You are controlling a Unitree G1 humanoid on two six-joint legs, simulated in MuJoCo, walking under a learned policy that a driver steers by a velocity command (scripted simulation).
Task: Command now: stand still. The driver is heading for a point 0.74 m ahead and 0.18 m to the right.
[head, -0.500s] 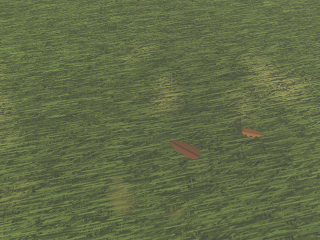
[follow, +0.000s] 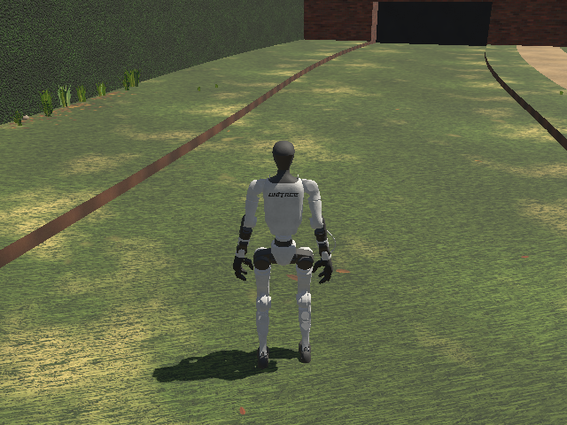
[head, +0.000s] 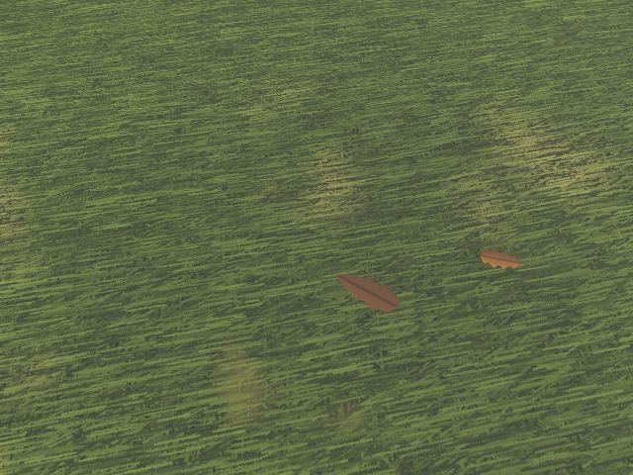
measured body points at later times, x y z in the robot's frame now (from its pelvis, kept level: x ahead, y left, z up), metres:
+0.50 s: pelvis +0.00 +0.00 +0.00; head +0.02 +0.00 +0.45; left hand +0.02 +0.24 -0.16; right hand -0.02 -0.23 -0.16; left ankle -0.03 +0.12 -0.74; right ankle +0.02 -0.13 -0.74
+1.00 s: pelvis +0.11 -0.04 +0.01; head +0.12 -0.05 +0.46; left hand +0.03 +0.20 -0.14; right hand +0.19 -0.29 -0.14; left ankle +0.11 +0.11 -0.65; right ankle +0.04 -0.12 -0.74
